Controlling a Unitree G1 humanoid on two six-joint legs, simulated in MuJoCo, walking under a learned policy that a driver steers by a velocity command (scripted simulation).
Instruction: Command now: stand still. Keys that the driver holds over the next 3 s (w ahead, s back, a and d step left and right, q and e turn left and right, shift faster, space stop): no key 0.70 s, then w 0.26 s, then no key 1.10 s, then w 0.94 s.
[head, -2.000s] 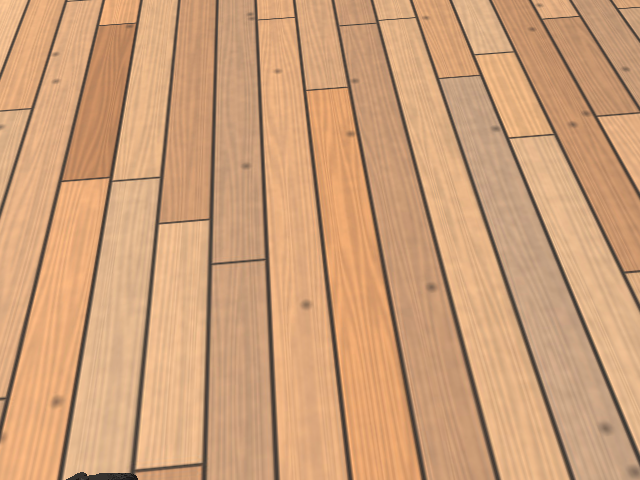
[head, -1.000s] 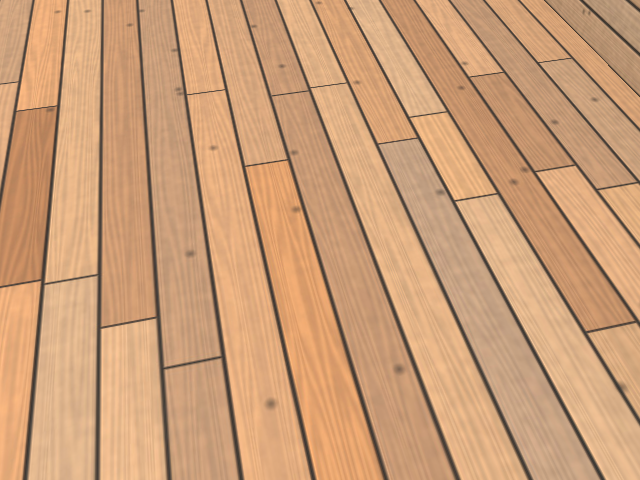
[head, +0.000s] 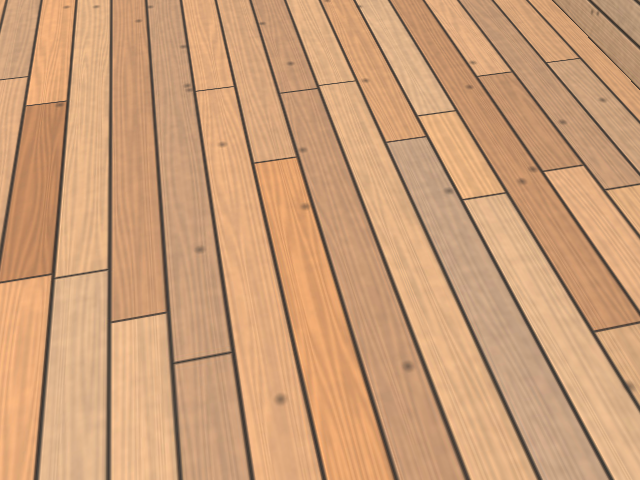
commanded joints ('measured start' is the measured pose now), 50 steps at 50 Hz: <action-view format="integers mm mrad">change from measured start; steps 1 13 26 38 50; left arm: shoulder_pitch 43 72 97 126 255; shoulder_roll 96 86 78 55 61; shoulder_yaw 13 8 7 6 43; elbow -16 -7 -5 -3 5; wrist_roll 0 -1 -2 -10 -20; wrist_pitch -6 -7 -8 -11 -93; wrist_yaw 4 7 10 14 -33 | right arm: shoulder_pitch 48 76 97 135 77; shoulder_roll -100 -88 -79 -116 -143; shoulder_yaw -16 -15 -17 -34 -54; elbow -22 -21 -24 -16 -100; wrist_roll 1 2 3 16 37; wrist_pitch -6 -6 -6 1 -28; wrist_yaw -3 -3 -4 -13 2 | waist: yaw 0 0 0 -10 95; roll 4 4 4 66 16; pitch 7 12 17 30 26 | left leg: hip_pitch -9 -9 -9 -27 -245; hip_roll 48 48 48 65 115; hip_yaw -47 -50 -52 -108 -95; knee -101 -103 -104 -164 -40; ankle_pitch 88 99 105 -359 -103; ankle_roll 15 20 24 69 99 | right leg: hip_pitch -27 -32 -36 -96 179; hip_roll -14 -16 -18 47 -10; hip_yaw -4 -9 -13 -95 -145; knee -67 -66 -64 38 -41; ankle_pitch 131 132 131 -184 42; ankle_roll -25 -20 -16 -30 -60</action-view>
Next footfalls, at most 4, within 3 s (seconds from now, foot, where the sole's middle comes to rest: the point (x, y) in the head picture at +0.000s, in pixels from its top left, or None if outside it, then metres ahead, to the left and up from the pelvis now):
1.02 right None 0.09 -0.15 -0.78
1.36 left None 0.25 0.07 -0.78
2.88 right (397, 417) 0.64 -0.14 -0.78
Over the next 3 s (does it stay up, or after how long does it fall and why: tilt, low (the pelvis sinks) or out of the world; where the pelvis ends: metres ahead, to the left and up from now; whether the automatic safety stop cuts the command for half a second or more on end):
stays up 0.52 -0.05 -0.01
